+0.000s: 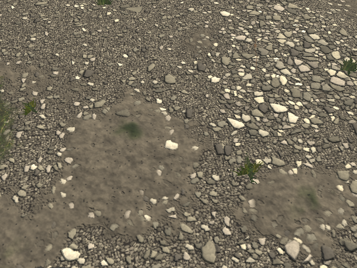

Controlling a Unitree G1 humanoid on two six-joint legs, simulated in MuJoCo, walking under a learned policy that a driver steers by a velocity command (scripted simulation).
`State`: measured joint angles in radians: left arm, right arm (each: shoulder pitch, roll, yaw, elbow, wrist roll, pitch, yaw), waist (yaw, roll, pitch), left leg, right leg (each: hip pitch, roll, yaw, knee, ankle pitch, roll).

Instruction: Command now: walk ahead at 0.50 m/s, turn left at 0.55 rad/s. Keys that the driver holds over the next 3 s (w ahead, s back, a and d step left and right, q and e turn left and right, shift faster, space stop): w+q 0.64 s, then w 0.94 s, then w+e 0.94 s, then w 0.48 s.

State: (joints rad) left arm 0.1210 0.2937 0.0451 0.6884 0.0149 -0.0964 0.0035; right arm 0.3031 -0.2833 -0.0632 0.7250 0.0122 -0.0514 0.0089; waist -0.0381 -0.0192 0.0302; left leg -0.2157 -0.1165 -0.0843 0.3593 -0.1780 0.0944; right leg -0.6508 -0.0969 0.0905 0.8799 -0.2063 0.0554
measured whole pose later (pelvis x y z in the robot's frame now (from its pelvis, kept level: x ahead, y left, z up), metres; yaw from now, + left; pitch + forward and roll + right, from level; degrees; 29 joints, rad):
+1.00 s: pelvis +0.50 +0.12 +0.00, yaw +29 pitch +1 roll +1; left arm 0.14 0.31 0.05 0.76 0.00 -0.08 -0.01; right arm 0.33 -0.26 -0.05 0.72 0.00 -0.07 0.02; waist -0.04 -0.04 0.02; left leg -0.14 -0.09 0.00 0.29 -0.18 0.08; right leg -0.68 -0.14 0.04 0.91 -0.12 0.04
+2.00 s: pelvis +1.00 +0.37 +0.00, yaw +19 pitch +1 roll +2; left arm 0.23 0.31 0.08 0.80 -0.03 -0.02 0.00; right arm 0.28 -0.25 -0.07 0.83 -0.01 -0.10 0.01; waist -0.03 -0.05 0.02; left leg -0.15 -0.01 0.14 0.32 -0.18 0.03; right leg -0.64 -0.10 0.05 1.08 -0.23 0.00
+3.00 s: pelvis +1.56 +0.45 +0.00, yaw -5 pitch +1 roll +1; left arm 0.24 0.29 0.06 0.73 -0.01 -0.05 0.00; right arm 0.30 -0.26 -0.05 0.85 0.00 -0.10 0.03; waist -0.04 -0.05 0.02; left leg -0.20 -0.06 0.03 0.35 -0.17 0.06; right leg -0.57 -0.07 0.05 1.04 -0.28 -0.02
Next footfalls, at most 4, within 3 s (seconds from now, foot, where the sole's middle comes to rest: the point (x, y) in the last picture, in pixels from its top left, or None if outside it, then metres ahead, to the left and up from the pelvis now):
0.20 right None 0.29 -0.15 -0.78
0.72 left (124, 262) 0.48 0.19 -0.78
1.24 right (144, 173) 0.86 0.13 -0.78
1.76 left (66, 149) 0.99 0.49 -0.78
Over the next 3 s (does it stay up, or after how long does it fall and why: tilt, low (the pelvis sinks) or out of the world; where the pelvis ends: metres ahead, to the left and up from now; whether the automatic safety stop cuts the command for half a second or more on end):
stays up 1.56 0.45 0.00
